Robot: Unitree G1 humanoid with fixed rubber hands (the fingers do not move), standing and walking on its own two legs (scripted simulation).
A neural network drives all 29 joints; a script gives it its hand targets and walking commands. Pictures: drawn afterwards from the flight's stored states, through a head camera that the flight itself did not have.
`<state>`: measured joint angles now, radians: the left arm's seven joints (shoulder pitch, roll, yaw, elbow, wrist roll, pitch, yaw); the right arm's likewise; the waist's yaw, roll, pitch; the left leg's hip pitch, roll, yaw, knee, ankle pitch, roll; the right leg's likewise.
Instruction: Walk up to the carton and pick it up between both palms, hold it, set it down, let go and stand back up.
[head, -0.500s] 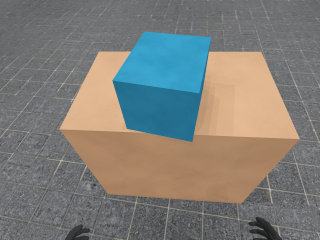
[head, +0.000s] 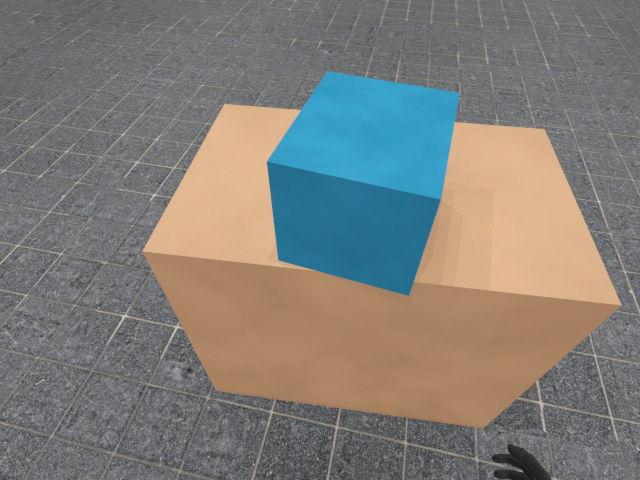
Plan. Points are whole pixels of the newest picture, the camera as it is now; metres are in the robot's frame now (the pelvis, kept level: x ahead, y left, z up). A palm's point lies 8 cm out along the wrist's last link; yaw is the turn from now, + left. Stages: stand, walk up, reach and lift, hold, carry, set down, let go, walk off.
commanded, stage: walk up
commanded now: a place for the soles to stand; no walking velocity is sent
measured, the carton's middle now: (366, 179) +0.57 -0.05 +0.03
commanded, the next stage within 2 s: none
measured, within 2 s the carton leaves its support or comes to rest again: neither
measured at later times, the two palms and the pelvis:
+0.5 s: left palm out of the picture +0.07 +0.27 -0.11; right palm out of the picture +0.14 -0.24 -0.09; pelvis +0.00 +0.01 +0.00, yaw +2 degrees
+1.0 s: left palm out of the picture +0.08 +0.29 -0.12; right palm out of the picture +0.13 -0.24 -0.08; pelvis +0.07 +0.02 +0.00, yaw +5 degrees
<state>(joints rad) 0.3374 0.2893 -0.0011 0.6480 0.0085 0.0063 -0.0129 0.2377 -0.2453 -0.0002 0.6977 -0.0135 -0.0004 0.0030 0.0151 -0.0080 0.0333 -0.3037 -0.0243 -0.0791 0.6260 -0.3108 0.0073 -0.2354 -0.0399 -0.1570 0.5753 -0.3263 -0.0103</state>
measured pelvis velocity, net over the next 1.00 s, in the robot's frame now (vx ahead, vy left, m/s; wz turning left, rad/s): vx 0.07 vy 0.02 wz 0.08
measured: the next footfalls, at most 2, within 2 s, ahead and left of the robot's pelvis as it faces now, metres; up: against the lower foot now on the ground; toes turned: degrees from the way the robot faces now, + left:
right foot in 1.24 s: +0.29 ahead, -0.15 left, +0.00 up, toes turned -1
left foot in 1.56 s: +0.17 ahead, +0.10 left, +0.00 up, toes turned -1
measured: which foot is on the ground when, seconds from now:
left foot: down 0.00-1.00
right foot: down 0.00-0.82, up 0.84-1.00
